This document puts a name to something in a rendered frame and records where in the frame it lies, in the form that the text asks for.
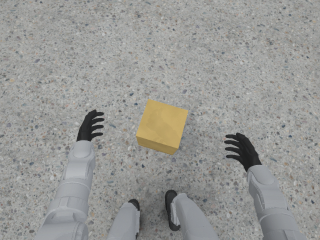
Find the right robot hand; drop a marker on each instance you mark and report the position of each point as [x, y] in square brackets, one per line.
[248, 156]

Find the robot thigh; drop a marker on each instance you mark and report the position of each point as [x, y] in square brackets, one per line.
[125, 225]
[194, 224]

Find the carton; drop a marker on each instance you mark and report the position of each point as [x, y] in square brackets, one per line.
[161, 127]

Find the robot left thigh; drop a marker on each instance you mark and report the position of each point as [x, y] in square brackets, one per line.
[125, 225]

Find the left robot forearm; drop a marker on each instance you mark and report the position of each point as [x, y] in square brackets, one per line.
[70, 203]

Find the left robot hand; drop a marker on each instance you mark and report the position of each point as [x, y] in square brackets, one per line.
[86, 129]

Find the right robot forearm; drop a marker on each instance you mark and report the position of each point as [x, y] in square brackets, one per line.
[273, 212]

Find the robot right thigh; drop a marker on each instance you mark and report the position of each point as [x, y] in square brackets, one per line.
[194, 224]

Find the left robot upper arm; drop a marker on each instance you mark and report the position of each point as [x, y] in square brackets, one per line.
[75, 230]

